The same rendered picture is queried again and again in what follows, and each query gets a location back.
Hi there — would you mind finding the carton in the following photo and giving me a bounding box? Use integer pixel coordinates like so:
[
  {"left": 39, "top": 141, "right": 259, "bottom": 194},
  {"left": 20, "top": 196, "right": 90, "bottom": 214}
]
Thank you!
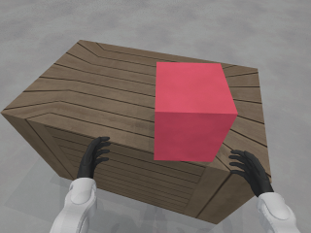
[{"left": 154, "top": 62, "right": 238, "bottom": 162}]

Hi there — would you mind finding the robot right forearm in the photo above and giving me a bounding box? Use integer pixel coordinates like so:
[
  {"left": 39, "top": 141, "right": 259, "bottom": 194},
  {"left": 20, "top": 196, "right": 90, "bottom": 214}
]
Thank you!
[{"left": 256, "top": 192, "right": 301, "bottom": 233}]

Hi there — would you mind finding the right robot hand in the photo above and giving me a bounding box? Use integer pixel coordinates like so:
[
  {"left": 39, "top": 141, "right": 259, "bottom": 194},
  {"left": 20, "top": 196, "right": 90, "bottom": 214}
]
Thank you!
[{"left": 229, "top": 150, "right": 274, "bottom": 198}]

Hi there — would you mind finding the pedestal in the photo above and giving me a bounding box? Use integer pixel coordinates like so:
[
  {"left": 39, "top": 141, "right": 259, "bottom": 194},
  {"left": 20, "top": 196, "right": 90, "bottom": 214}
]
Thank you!
[{"left": 0, "top": 40, "right": 272, "bottom": 225}]

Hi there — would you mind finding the left robot hand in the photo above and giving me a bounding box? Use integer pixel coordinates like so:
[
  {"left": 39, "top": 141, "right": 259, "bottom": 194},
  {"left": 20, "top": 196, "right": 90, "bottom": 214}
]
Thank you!
[{"left": 77, "top": 136, "right": 111, "bottom": 179}]

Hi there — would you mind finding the robot left forearm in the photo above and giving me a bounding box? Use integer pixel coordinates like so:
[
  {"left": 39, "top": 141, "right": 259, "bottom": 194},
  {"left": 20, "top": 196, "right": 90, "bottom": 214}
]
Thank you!
[{"left": 50, "top": 178, "right": 97, "bottom": 233}]

